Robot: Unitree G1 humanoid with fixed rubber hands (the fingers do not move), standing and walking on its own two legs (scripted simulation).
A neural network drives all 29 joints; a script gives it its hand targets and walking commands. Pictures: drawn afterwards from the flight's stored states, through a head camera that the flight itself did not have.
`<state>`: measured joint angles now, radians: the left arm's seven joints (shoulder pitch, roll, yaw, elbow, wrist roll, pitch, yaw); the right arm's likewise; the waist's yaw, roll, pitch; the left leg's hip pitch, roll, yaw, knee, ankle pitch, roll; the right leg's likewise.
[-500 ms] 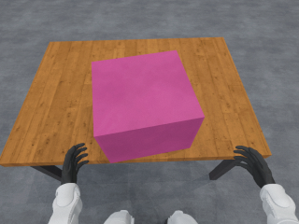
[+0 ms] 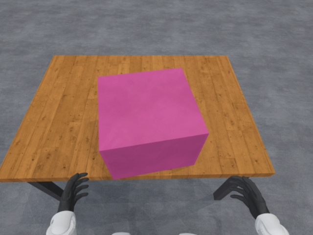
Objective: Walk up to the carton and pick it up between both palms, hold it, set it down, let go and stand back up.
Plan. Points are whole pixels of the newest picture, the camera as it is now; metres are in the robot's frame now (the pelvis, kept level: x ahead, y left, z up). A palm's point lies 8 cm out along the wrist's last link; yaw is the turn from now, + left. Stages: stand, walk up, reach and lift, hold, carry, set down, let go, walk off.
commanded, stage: set down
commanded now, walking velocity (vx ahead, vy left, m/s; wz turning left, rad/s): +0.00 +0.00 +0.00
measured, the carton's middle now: (147, 122) +0.47 +0.05 -0.09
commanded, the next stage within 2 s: let go in 0.18 s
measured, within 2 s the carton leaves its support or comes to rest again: neither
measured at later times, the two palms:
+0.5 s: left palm (67, 208) +0.17 +0.24 -0.07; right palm (250, 217) +0.17 -0.23 -0.06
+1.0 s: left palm out of the picture +0.08 +0.29 -0.11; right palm out of the picture +0.06 -0.25 -0.09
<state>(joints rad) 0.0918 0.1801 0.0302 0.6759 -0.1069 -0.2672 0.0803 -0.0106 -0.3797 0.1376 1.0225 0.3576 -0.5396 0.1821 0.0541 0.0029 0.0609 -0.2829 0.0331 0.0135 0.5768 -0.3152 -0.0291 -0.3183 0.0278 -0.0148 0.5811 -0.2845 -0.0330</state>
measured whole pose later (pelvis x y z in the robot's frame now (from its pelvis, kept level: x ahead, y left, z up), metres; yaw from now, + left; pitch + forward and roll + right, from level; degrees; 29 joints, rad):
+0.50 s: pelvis +0.02 +0.01 +0.01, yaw +0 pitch -3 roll -1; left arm 0.20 0.19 0.01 0.54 -0.02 -0.02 0.04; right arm 0.14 -0.27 0.05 0.86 0.17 -0.36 0.08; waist 0.04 -0.02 0.09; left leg -0.09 0.03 0.02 0.41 -0.27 -0.01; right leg -0.11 0.03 0.00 0.37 -0.22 -0.02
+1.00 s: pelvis +0.00 +0.02 +0.01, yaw +3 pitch -2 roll -1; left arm 0.25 0.27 0.06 0.79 0.04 0.01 0.00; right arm 0.33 -0.25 -0.08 0.86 -0.05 0.01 0.03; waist 0.00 -0.04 -0.01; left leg -0.18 0.00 -0.03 0.48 -0.26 0.00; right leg -0.17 0.00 -0.05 0.43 -0.22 0.00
